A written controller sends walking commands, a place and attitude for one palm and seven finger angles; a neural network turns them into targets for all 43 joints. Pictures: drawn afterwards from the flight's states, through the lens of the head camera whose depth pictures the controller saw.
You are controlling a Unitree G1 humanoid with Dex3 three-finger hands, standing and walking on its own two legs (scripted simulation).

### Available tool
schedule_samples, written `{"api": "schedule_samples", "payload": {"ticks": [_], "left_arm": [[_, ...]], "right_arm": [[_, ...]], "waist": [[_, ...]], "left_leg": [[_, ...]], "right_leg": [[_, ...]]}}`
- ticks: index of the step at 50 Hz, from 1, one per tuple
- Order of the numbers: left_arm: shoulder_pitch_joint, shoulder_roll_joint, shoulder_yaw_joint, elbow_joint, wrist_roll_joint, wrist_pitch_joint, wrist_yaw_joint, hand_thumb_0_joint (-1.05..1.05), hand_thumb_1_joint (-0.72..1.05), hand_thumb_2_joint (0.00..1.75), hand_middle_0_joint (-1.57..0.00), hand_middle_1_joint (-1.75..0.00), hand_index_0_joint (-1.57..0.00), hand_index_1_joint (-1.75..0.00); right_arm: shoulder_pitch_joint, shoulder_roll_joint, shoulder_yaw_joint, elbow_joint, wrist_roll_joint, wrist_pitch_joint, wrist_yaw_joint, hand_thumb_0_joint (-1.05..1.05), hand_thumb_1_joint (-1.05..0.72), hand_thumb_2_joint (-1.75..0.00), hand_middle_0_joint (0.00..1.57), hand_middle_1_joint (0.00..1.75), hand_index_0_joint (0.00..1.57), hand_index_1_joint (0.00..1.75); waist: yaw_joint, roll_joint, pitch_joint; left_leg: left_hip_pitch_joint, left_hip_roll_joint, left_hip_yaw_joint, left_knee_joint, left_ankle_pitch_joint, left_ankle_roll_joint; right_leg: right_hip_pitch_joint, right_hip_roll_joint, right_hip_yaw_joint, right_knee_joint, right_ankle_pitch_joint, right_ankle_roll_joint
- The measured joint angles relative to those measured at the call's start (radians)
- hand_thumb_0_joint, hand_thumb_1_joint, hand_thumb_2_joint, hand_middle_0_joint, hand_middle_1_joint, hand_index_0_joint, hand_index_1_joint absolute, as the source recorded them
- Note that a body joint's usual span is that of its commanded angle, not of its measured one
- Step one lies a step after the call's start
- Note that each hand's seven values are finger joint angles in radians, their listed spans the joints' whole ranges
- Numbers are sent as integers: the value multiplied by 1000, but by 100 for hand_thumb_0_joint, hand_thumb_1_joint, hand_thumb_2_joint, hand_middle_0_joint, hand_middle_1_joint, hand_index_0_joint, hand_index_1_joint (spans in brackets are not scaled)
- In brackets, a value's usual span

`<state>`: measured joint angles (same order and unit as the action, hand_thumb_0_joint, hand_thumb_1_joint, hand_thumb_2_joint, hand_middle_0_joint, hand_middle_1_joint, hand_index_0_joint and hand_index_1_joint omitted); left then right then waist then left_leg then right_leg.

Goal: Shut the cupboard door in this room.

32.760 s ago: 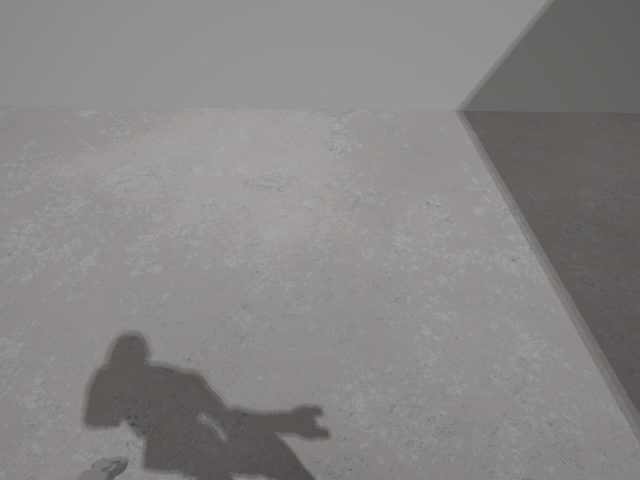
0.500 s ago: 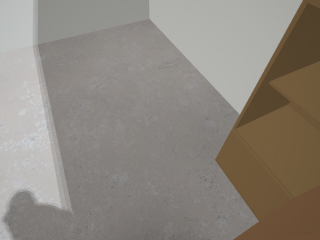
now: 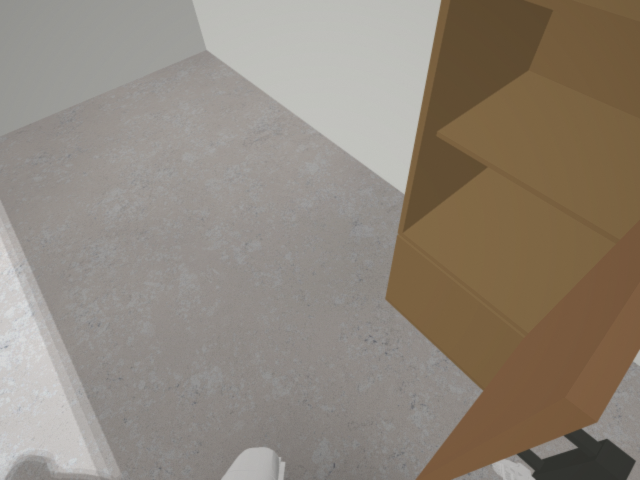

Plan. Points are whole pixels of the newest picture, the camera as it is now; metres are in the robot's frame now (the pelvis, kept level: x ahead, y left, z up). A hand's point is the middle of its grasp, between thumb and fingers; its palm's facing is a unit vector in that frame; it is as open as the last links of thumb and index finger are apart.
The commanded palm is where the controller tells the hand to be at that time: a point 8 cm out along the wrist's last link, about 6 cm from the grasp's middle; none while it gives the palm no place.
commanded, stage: turn or walk to find it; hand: left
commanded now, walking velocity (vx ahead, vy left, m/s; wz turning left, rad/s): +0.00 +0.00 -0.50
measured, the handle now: (553, 450) +0.17 -0.19 +0.06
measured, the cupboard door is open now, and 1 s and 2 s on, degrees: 94 94 91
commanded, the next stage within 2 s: stand and wait in 0.76 s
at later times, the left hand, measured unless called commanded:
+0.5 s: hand out of the picture +0.08 +0.27 -0.17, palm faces +0.02 -0.98 -0.22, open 7.4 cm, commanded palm none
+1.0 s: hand out of the picture +0.03 +0.21 -0.15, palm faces +0.21 -0.94 -0.27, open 7.3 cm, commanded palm none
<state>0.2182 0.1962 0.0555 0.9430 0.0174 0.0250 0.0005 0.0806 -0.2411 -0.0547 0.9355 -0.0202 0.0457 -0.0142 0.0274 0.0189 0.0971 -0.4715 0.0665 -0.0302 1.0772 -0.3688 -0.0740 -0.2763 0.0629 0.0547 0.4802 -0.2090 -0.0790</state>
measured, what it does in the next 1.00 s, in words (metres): steps on the spot: left foot, then right foot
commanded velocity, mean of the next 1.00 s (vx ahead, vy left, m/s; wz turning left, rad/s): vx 0.00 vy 0.00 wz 0.27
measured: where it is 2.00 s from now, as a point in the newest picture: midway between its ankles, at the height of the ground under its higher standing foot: outside the picture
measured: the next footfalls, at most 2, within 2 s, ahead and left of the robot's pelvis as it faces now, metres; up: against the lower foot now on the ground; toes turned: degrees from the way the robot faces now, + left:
left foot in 0.24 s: +0.04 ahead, +0.16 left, +0.00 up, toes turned -4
right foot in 0.74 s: +0.04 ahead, -0.07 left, +0.00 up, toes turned +6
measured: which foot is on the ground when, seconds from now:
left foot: up 0.00-0.22, down 0.24-0.74, up 0.76-1.00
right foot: down 0.00-0.26, up 0.28-0.72, down 0.74-1.00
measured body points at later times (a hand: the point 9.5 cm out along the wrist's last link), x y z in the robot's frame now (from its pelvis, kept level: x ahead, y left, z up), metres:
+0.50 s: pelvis +0.02 +0.07 +0.01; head +0.04 +0.09 +0.46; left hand +0.07 +0.32 -0.15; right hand +0.02 -0.16 -0.14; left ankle +0.00 +0.16 -0.74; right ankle -0.03 -0.09 -0.69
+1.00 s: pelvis +0.01 +0.01 +0.00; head +0.04 -0.02 +0.45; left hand +0.02 +0.26 -0.13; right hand +0.10 -0.24 -0.16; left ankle -0.05 +0.18 -0.67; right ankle +0.00 -0.07 -0.74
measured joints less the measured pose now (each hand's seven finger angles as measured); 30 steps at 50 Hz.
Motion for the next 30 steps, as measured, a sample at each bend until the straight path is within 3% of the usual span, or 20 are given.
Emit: {"api": "schedule_samples", "payload": {"ticks": [8,12,17,24,30], "left_arm": [[32,13,0,-10,12,8,-2,0,90,89,-20,-30,-20,-30],[32,24,-5,8,4,3,10,0,90,89,-20,-30,-20,-30],[12,50,-14,63,1,3,14,0,91,89,-20,-30,-20,-30],[-33,38,-19,89,-6,10,17,0,91,89,-20,-30,-19,-30],[-86,26,-15,80,-11,22,24,0,91,89,-20,-30,-19,-30]], "right_arm": [[7,4,9,-15,8,-10,-1,0,-90,-90,20,30,20,30],[63,11,24,8,12,-45,0,0,-90,-90,20,30,20,30],[147,52,54,82,2,-49,-1,0,-90,-90,20,30,20,30],[204,93,59,131,4,-44,-15,0,-90,-90,20,30,20,30],[221,108,40,136,0,-35,-10,0,-90,-90,20,30,20,30]], "waist": [[13,-19,-29],[-7,-21,-55],[-15,-73,-87],[-34,-43,-67],[-64,-22,-36]], "left_leg": [[86,-35,-2,-241,-25,22],[223,-49,5,-534,70,55],[287,-90,5,-620,97,107],[311,-105,-26,-715,158,124],[274,-119,-61,-703,168,116]], "right_leg": [[-2,23,57,-16,18,27],[-4,31,44,11,-6,56],[-11,-25,9,136,-179,90],[-63,-78,-22,356,-214,122],[-79,-85,-36,360,-254,136]]}}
